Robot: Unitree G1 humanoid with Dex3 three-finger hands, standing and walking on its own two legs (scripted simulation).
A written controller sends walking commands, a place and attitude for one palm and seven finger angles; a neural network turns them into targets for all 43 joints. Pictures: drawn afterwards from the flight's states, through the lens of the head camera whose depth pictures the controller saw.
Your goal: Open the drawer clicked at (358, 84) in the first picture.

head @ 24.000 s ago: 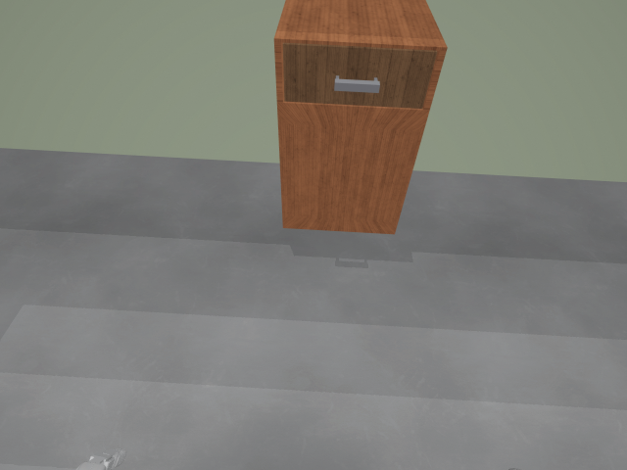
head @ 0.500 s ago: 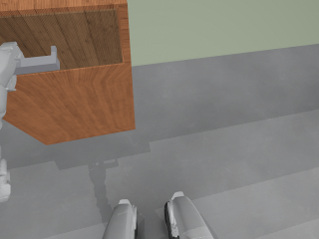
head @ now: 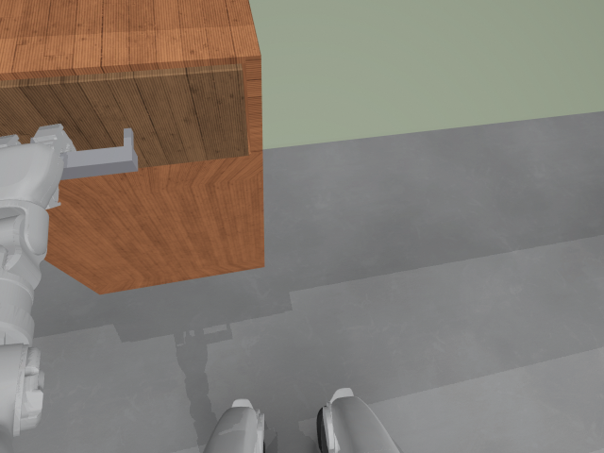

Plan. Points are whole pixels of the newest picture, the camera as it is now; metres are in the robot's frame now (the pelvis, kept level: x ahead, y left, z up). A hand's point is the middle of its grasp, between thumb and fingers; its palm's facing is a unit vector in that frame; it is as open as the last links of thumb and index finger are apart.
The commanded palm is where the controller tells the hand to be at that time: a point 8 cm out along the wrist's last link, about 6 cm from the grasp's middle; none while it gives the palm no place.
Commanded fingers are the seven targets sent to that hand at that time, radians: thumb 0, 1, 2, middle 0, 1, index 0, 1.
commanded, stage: pull the drawer open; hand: left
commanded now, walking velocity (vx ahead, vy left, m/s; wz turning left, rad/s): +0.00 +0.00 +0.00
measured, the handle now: (82, 151) +0.50 +0.29 +0.01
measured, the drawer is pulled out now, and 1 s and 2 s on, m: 0.01 0.12 0.23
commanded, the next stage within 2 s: none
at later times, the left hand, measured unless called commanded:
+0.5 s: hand (45, 233) +0.39 +0.33 -0.01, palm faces -0.02 -0.05 -1.00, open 5.9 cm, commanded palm +0.36 +0.31 +0.04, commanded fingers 0.00 0.90 0.90 -0.40 -1.35 -0.40 -1.35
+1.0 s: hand (40, 282) +0.33 +0.31 -0.01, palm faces -0.03 -0.04 -1.00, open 5.9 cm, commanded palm +0.30 +0.30 +0.04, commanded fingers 0.00 0.90 0.90 -0.40 -1.35 -0.40 -1.35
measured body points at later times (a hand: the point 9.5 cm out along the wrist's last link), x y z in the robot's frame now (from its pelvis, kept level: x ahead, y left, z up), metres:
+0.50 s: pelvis +0.02 +0.01 +0.02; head +0.14 +0.03 +0.45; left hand +0.39 +0.32 +0.04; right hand +0.12 -0.26 -0.11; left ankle -0.02 +0.08 -0.66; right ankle +0.04 -0.14 -0.66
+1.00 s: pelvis +0.01 +0.00 +0.02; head +0.10 +0.01 +0.46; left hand +0.33 +0.31 +0.04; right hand +0.13 -0.26 -0.10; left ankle -0.02 +0.08 -0.66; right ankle +0.04 -0.14 -0.66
